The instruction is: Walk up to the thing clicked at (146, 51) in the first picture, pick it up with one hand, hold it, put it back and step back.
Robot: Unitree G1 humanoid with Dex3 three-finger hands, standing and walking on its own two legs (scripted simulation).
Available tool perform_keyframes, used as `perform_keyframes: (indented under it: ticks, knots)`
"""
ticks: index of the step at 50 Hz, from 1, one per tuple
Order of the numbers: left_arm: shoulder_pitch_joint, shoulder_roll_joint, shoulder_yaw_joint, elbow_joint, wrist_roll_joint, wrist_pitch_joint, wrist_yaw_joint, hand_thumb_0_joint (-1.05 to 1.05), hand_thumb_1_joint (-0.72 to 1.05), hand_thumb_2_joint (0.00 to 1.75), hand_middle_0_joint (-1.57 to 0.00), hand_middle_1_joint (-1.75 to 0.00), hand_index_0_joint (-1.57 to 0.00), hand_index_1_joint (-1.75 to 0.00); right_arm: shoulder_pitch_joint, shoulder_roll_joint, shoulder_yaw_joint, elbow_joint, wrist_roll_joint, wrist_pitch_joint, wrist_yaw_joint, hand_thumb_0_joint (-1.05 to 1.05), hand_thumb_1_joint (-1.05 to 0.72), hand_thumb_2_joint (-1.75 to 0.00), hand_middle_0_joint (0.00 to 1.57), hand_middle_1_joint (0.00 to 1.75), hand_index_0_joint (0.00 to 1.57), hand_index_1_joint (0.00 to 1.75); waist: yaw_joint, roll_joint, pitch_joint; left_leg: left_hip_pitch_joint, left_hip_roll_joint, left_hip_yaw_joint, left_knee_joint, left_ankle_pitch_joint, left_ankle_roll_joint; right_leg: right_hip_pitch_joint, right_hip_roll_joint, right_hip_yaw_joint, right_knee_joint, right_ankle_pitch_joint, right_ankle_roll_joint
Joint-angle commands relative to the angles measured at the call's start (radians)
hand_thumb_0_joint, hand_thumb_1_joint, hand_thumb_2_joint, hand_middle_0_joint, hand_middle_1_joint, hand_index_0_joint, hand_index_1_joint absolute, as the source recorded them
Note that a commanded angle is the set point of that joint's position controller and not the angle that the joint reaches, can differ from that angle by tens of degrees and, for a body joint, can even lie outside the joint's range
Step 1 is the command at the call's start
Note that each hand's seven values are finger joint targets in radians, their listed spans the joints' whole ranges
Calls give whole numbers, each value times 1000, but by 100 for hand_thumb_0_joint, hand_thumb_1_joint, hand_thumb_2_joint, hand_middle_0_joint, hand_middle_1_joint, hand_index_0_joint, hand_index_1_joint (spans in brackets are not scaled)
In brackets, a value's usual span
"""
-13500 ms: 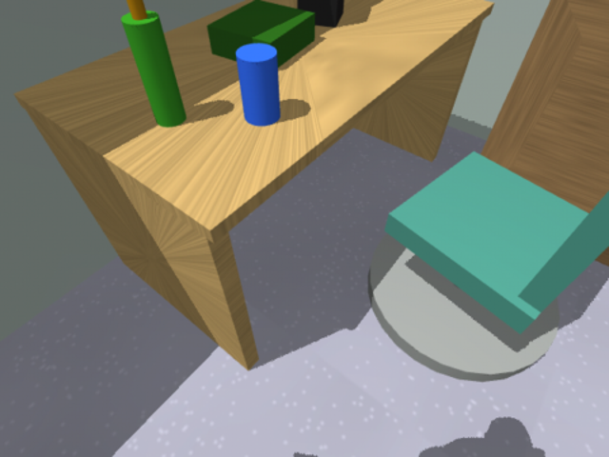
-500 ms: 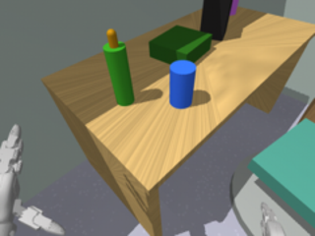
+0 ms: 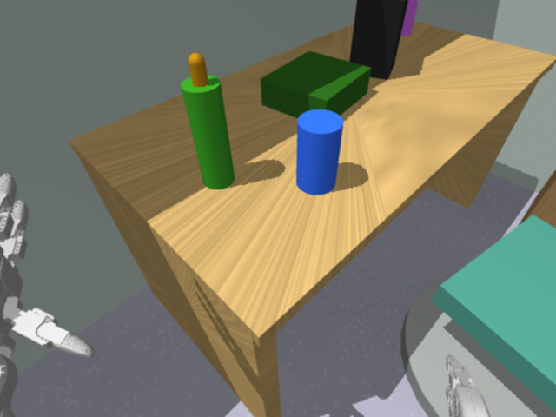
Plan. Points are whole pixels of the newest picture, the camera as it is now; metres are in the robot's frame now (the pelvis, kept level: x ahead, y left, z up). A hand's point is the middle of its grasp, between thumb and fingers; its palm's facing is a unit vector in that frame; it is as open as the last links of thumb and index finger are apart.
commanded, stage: go down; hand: left
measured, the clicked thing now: (208, 125) +0.61 +0.17 +0.11
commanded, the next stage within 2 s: none
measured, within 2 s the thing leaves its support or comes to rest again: neither
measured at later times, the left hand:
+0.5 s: hand (61, 210) +0.34 +0.31 +0.16, palm faces +0.10 -1.00 -0.02, open 17.6 cm
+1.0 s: hand (59, 180) +0.38 +0.33 +0.17, palm faces +0.10 -0.99 -0.01, open 17.7 cm
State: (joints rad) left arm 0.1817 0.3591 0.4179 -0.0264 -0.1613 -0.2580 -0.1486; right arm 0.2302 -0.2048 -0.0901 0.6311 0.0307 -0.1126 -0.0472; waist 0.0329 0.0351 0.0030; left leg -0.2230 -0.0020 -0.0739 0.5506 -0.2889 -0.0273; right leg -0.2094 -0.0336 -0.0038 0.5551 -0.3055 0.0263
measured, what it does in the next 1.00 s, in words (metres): stands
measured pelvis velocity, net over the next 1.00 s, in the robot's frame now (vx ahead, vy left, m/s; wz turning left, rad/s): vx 0.00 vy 0.01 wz -0.02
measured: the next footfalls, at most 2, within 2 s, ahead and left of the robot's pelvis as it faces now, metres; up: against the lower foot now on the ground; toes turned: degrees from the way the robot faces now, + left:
none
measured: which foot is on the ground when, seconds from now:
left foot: down 0.00-1.00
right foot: down 0.00-1.00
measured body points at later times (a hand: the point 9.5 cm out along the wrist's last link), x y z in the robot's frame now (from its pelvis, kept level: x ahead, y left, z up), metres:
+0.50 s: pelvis +0.01 +0.01 +0.00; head +0.00 +0.00 +0.45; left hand +0.33 +0.36 +0.16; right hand +0.16 -0.25 -0.06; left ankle +0.01 +0.14 -0.73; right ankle +0.00 -0.13 -0.73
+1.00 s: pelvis +0.00 +0.01 +0.00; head +0.02 +0.01 +0.45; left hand +0.37 +0.39 +0.17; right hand +0.15 -0.25 -0.07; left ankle +0.01 +0.14 -0.73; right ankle +0.00 -0.13 -0.73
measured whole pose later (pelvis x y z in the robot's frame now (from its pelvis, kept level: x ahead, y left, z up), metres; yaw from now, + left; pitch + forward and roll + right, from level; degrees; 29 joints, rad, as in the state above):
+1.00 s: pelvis +0.00 +0.01 +0.00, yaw -1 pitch +6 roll -1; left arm -0.60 0.72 0.54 0.94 -0.21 -0.04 -0.54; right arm 0.25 -0.24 0.05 0.61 0.01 -0.22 -0.13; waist -0.05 0.00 -0.07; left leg -0.40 0.01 -0.06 0.58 -0.28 -0.02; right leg -0.38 -0.02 0.01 0.55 -0.27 0.03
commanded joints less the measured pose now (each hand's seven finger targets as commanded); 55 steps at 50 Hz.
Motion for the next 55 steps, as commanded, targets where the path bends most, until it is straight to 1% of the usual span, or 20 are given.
perform_keyframes:
  ticks: [1, 4, 6, 8, 9, 15, 16, 18, 21, 26, 30, 32, 34, 36, 38, 40, 45, 48, 51, 55]
  knots:
    - [-378, 326, 120, -77, -63, 23, -86, 0, -59, 7, -5, -5, -4, -5, -91, -134, -22, -148, 5, -59, -39, 0, 53, -5, 5, 5, 5, 5, -42, 17, -134, 28, -20, 61, -105, 131, 37, -12, 24, -39, -107, 160, -20]
    - [-464, 393, 167, 38, -97, 82, -153, 0, -57, 9, -4, -5, -3, -6, -97, -133, -4, -128, 13, -69, -49, 0, 53, -5, 5, 5, 5, 5, -19, 34, -150, 12, -23, 61, -104, 149, 35, -3, 23, -42, -106, 163, -25]
    - [-535, 410, 173, 102, -119, 116, -197, 0, -59, 7, -4, -4, -4, -5, -120, -176, -22, -181, 14, -83, -59, 0, 53, -5, 5, 5, 5, 5, -31, 41, -216, 42, -17, 56, -106, 177, 32, 9, 29, -43, -100, 187, -29]
    - [-603, 434, 180, 173, -135, 142, -236, 0, -59, 8, -4, -4, -3, -5, -95, -143, 20, -174, 16, -91, -60, 0, 53, -5, 5, 5, 5, 5, -27, 19, -199, 31, -20, 57, -100, 196, 38, 7, 27, -43, -106, 204, -27]
    - [-617, 456, 197, 214, -142, 153, -253, 0, -59, 9, -4, -5, -3, -6, -96, -174, 2, -192, 15, -100, -65, 0, 54, -5, 5, 5, 5, 5, -30, 11, -207, 32, -19, 57, -96, 218, 36, 6, 29, -42, -104, 224, -26]
    - [-720, 504, 202, 372, -149, 212, -331, 0, -59, 9, -3, -5, -3, -6, -55, -167, 31, -220, 13, -116, -74, 0, 55, -5, 5, 5, 5, 5, -24, 22, -242, 39, -15, 55, -92, 282, 35, 3, 32, -45, -97, 271, -30]
    - [-732, 509, 201, 369, -143, 215, -336, 0, -58, 9, -3, -4, -3, -5, -38, -151, 51, -231, 10, -120, -71, 0, 55, -5, 5, 5, 5, 5, -15, 29, -260, 41, -15, 56, -88, 303, 33, 9, 31, -43, -93, 288, -31]
    - [-775, 523, 198, 361, -137, 216, -344, 0, -57, 10, -3, -4, -2, -5, -38, -163, 34, -225, 8, -121, -73, 0, 55, -5, 5, 5, 5, 5, -10, 74, -251, 39, -15, 61, -92, 298, 28, -14, 33, -42, -91, 277, -36]
    - [-787, 524, 203, 392, -139, 217, -356, 0, -55, 11, -2, -3, -2, -5, -15, -155, 51, -235, 4, -131, -71, 0, 55, -5, 5, 5, 5, 5, -21, 37, -225, 19, -15, 61, -97, 241, 33, -26, 36, -42, -108, 230, -29]
    - [-857, 560, 210, 379, -131, 215, -359, 0, -58, 10, -3, -4, -3, -5, -1, -171, 39, -234, -4, -140, -82, 0, 56, -5, 5, 5, 5, 5, -34, 83, -308, 73, -8, 56, -75, 329, 29, -26, 36, -41, -90, 307, -31]
    - [-925, 579, 195, 405, -118, 208, -364, 0, -58, 10, -3, -4, -2, -5, -23, -174, 35, -200, -7, -151, -90, 0, 56, -5, 5, 5, 5, 5, -45, 89, -288, 67, -10, 56, -76, 288, 31, -57, 36, -39, -93, 277, -31]
    - [-960, 596, 197, 459, -116, 206, -365, 0, -60, 10, -3, -4, -2, -5, -22, -192, 28, -200, -10, -156, -94, 0, 56, -5, 5, 5, 5, 5, -58, 65, -288, 63, -4, 46, -84, 257, 30, -75, 41, -44, -95, 247, -32]
    - [-983, 595, 191, 512, -116, 205, -369, 0, -60, 10, -3, -5, -3, -5, -24, -155, 59, -162, -11, -156, -93, 0, 56, -5, 5, 5, 5, 5, -54, 78, -271, 50, -10, 51, -75, 257, 33, -87, 36, -40, -95, 254, -30]
    - [-1020, 631, 192, 551, -106, 201, -366, 0, -61, 10, -3, -5, -3, -6, -21, -195, 27, -167, -15, -159, -100, 0, 56, -5, 5, 5, 5, 5, -69, 58, -292, 56, -11, 51, -63, 276, 36, -91, 35, -37, -91, 278, -27]
    - [-1043, 636, 185, 599, -98, 195, -373, 0, -61, 9, -3, -5, -3, -6, -24, -156, 71, -163, -17, -161, -95, 0, 56, -5, 5, 5, 5, 5, -63, 55, -295, 48, -12, 52, -57, 276, 38, -96, 34, -37, -90, 276, -26]
    - [-1064, 627, 163, 654, -94, 186, -379, 0, -61, 9, -3, -5, -3, -6, -30, -152, 70, -138, -17, -162, -94, 0, 56, -5, 5, 5, 5, 5, -68, 47, -265, 17, -14, 53, -61, 225, 39, -119, 37, -37, -89, 234, -27]
    - [-1152, 728, 187, 715, -85, 160, -393, 0, -61, 8, -4, -5, -4, -6, -30, -159, 82, -143, -19, -164, -98, 0, 57, -4, 5, 5, 5, 5, -75, 83, -325, 8, -19, 53, -44, 186, 39, -138, 35, -30, -89, 203, -27]
    - [-1177, 742, 178, 768, -74, 146, -391, 0, -61, 8, -4, -6, -4, -7, -71, -178, 79, -188, -20, -171, -96, 0, 57, -4, 5, 5, 5, 5, -79, 76, -347, -4, -11, 44, -38, 184, 34, -141, 39, -34, -77, 194, -29]
    - [-1176, 766, 193, 817, -75, 135, -403, 0, -61, 10, -4, -7, -4, -7, -32, -142, 115, -132, -19, -163, -89, 0, 56, -5, 5, 5, 5, 5, -74, 100, -351, -14, -4, 42, -18, 246, 31, -155, 42, -33, -60, 228, -33]
    - [-1228, 807, 198, 814, -73, 120, -404, 0, -61, 9, -4, -6, -4, -6, -85, -174, 96, -180, -18, -164, -96, 0, 56, -5, 5, 5, 5, 5, -86, 97, -395, -33, -8, 46, 0, 224, 36, -141, 39, -25, -50, 228, -27]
